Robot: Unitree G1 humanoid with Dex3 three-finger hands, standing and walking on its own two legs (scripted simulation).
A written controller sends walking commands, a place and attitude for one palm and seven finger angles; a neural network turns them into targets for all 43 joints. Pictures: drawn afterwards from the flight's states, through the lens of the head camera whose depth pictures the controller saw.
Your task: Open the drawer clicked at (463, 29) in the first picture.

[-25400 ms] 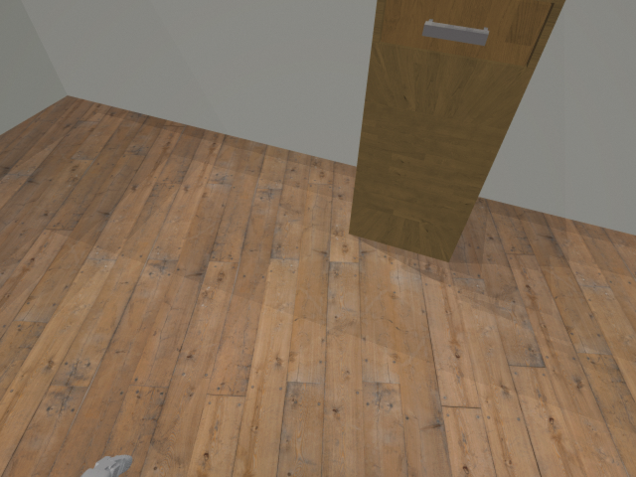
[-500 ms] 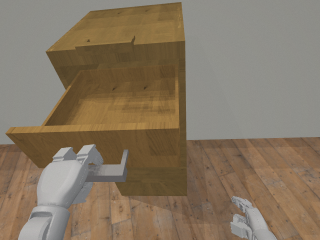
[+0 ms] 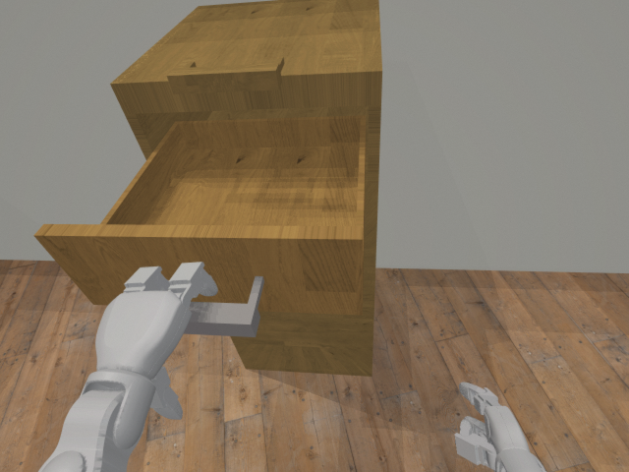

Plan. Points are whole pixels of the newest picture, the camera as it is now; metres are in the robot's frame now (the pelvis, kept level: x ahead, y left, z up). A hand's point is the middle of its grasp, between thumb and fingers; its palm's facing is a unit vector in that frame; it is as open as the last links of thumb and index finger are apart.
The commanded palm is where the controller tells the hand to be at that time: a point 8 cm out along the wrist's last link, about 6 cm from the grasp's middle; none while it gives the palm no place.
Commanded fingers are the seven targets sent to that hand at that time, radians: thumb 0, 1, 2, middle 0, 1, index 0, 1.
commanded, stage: lift the hand off the handle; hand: left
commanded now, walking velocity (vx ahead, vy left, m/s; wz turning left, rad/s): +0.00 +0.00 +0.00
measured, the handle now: (197, 300) +0.27 +0.19 +0.12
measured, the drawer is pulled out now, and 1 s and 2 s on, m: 0.29 0.27 0.27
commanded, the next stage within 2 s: draw the hand back to the body in 1.42 s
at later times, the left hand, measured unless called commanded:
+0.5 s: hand (166, 303) +0.24 +0.21 +0.14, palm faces +0.17 -0.12 -0.98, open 13.7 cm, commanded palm +0.21 +0.21 +0.21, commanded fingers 0.00 -0.50 0.30 -0.30 -1.20 -0.30 -1.20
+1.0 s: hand (157, 269) +0.25 +0.21 +0.19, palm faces +0.16 -0.08 -0.98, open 13.6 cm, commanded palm +0.21 +0.20 +0.28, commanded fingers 0.00 -0.50 0.30 -0.30 -1.20 -0.30 -1.20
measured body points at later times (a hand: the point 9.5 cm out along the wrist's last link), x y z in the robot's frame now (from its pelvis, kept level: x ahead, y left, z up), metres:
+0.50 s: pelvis +0.01 +0.01 +0.00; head -0.01 -0.04 +0.45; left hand +0.23 +0.21 +0.19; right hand +0.25 -0.17 -0.09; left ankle +0.00 +0.11 -0.73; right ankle +0.03 -0.08 -0.73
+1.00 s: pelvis +0.00 +0.01 +0.00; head -0.02 -0.05 +0.45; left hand +0.24 +0.21 +0.24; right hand +0.26 -0.15 -0.08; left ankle +0.00 +0.11 -0.73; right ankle +0.03 -0.08 -0.73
